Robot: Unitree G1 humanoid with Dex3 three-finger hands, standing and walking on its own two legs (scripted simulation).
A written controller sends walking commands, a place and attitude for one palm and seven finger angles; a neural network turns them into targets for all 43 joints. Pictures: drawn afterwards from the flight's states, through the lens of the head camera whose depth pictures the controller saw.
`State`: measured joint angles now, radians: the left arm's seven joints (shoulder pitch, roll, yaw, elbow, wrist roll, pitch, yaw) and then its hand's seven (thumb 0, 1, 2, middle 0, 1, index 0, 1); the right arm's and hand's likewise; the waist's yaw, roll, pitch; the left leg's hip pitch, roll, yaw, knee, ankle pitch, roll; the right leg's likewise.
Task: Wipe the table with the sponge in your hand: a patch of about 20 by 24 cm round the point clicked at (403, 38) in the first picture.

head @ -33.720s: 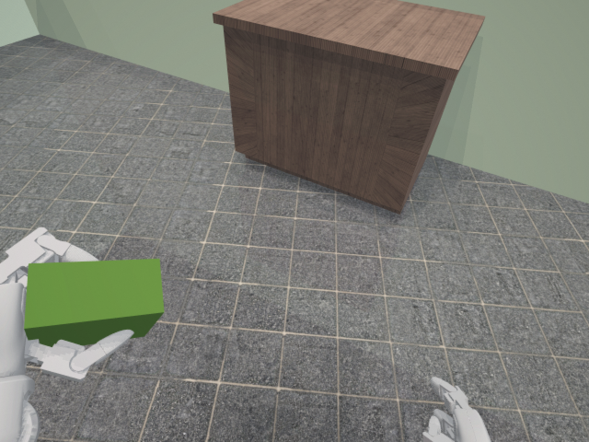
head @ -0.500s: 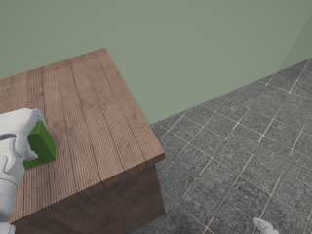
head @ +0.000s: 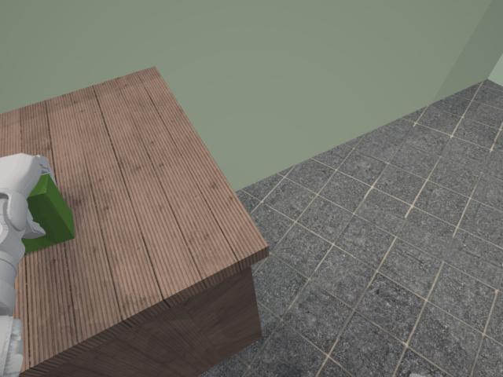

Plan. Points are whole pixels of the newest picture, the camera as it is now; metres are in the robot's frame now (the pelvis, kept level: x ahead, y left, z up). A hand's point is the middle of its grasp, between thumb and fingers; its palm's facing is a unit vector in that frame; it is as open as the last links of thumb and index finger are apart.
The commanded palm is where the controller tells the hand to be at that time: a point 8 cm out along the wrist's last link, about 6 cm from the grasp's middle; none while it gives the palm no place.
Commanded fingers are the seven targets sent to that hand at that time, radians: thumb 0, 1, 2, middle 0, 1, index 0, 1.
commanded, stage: slide across to the middle lane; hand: left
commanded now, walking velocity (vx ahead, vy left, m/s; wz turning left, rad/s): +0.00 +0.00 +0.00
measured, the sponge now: (30, 223) +0.34 +0.40 +0.06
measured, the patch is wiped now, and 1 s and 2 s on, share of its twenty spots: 0.40 0.70 0.80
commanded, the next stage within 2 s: wipe back along the middle lane in 0.70 s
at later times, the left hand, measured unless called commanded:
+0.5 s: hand (35, 188) +0.38 +0.38 +0.10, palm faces -0.03 +0.00 -1.00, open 10.0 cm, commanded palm +0.38 +0.35 +0.15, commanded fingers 0.00 0.10 1.30 -1.20 -1.60 -1.20 -1.60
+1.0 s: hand (74, 174) +0.41 +0.33 +0.10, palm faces +0.02 -0.02 -1.00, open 10.0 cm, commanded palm +0.37 +0.30 +0.15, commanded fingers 0.00 0.10 1.30 -1.20 -1.60 -1.20 -1.60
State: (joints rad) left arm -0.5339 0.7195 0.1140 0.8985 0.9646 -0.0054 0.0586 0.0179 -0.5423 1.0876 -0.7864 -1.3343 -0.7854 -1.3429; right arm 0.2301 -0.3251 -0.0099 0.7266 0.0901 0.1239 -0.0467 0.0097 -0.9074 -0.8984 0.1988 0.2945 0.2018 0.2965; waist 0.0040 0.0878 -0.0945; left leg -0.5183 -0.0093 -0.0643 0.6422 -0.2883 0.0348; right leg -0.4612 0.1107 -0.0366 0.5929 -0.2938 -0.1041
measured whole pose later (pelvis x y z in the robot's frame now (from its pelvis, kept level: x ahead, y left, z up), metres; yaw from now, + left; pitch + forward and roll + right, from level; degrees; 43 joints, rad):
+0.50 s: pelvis +0.01 +0.06 +0.01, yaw +2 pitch +6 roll -1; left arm -0.57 0.53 -0.12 0.74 0.93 0.18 0.12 0.00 -0.53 1.09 -0.77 -1.36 -0.77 -1.36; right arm 0.16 -0.27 0.00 0.73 0.10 0.12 -0.04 0.01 -0.91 -0.90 0.20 0.29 0.20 0.30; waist 0.05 0.08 -0.09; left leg -0.38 -0.09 -0.06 0.52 -0.24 0.07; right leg -0.31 0.03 -0.03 0.48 -0.27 -0.02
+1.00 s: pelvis +0.04 +0.07 +0.01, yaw +2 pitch +6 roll -1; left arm -0.52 0.37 -0.23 0.52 0.95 0.48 0.13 0.00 -0.51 1.09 -0.73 -1.40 -0.73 -1.40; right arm 0.10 -0.27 0.02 0.71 0.06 0.18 0.03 0.01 -0.91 -0.90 0.20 0.29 0.20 0.30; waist 0.05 0.09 -0.09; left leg -0.32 -0.10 -0.05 0.48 -0.26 0.08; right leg -0.26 0.02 -0.02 0.44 -0.29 -0.02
